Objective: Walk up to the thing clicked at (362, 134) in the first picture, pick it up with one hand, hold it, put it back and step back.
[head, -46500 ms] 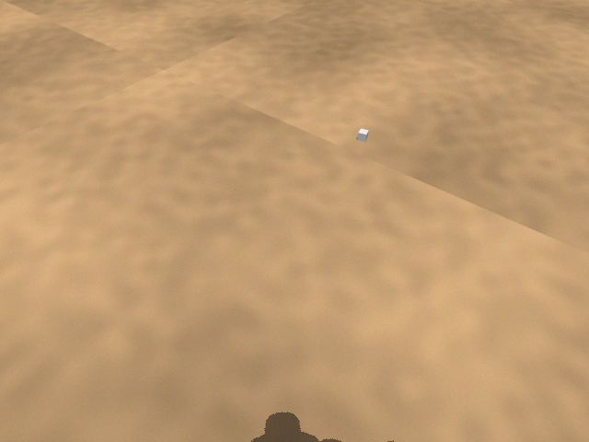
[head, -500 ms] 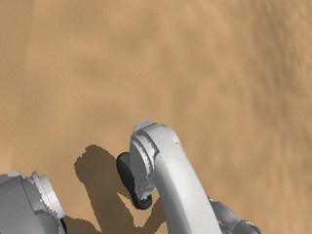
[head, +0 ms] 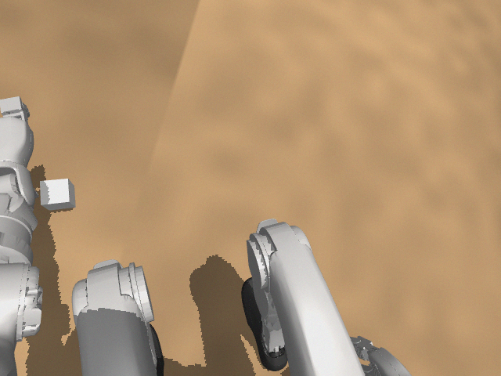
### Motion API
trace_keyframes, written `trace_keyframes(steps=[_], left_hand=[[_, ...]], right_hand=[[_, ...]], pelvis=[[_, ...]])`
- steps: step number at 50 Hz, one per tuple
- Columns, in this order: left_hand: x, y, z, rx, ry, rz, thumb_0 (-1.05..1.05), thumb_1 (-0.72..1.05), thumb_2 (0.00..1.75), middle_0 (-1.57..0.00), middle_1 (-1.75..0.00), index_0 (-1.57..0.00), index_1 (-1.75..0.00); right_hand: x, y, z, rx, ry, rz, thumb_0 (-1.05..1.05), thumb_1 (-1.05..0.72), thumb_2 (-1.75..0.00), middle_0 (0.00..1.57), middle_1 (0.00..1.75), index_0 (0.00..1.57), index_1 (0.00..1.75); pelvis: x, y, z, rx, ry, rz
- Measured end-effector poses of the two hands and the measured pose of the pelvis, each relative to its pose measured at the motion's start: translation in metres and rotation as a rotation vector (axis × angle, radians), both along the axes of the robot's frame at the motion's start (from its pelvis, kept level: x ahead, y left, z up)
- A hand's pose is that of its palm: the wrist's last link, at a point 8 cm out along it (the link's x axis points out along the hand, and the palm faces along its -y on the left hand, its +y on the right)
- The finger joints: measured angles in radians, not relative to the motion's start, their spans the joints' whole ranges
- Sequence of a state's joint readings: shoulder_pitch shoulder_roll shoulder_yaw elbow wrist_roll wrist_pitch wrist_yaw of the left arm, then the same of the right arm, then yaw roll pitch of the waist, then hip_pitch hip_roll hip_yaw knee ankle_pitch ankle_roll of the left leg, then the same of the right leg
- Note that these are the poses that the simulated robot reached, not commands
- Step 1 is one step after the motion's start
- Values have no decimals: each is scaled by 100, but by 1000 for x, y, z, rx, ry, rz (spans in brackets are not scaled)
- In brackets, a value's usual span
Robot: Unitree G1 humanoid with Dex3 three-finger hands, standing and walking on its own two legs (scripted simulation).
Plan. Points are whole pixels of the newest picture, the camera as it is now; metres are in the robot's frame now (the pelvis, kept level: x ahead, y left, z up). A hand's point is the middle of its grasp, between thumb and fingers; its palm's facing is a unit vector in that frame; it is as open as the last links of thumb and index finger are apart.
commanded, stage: withdraw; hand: left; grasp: from above
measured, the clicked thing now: (58, 194) +0.48 +0.28 -0.32
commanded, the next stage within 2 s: home in 0.50 s
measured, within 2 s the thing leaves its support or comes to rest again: neither
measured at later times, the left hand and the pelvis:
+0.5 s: hand (19, 201) +0.42 +0.28 -0.13, palm faces -0.46 -0.04 -0.89, open 13.7 cm; pelvis -0.02 -0.02 +0.01, yaw +5 degrees
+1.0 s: hand out of the picture +0.42 +0.28 -0.05, palm faces -0.44 -0.14 -0.89, open 13.3 cm; pelvis -0.01 -0.01 +0.06, yaw +5 degrees
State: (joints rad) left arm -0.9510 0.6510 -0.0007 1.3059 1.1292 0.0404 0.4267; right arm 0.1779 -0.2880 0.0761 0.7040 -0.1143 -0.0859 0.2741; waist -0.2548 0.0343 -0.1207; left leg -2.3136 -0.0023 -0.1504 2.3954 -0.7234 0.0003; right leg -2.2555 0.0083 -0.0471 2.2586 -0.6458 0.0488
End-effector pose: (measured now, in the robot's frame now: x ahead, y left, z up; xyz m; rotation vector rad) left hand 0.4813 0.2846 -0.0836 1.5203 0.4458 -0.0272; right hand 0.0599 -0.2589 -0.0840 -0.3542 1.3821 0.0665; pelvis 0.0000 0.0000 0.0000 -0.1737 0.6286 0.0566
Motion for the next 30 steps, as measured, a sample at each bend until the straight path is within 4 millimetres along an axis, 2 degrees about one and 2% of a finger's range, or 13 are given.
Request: trace_keyframes(steps=[5,10,15,21,25,30], left_hand=[[-15,-7,44,-12,121,9,0,-42,96,-9,-94,-10,-93],[-35,-15,57,-47,240,-47,0,-43,96,-10,-93,-11,-93],[-51,-17,49,-81,249,-126,0,-41,95,-12,-93,-13,-92],[-58,-11,25,-58,200,-167,0,-42,95,-11,-94,-12,-93],[-51,-8,9,-41,174,-157,0,-42,95,-10,-95,-12,-94],[-29,-7,0,-30,121,-135,0,-42,95,-10,-96,-12,-94]], right_hand=[[14,-9,10,9,-43,-39,0,-90,-89,20,30,20,30],[20,-21,24,-35,-67,-28,0,-90,-89,20,30,20,30],[19,-36,30,-108,-55,7,0,-90,-89,20,30,20,30],[17,-44,19,-159,-39,28,0,-90,-89,20,30,20,30],[13,-40,7,-164,-36,28,0,-90,-89,20,30,20,30],[0,-28,-7,-144,-13,8,0,-90,-89,20,30,20,30]], pelvis=[[-5,-4,26,38,-2,19],[-12,-11,44,63,-26,33],[-16,-16,43,73,-37,40],[-17,-17,27,76,-40,43],[-16,-16,14,72,-39,41],[-13,-13,3,61,-32,37]])
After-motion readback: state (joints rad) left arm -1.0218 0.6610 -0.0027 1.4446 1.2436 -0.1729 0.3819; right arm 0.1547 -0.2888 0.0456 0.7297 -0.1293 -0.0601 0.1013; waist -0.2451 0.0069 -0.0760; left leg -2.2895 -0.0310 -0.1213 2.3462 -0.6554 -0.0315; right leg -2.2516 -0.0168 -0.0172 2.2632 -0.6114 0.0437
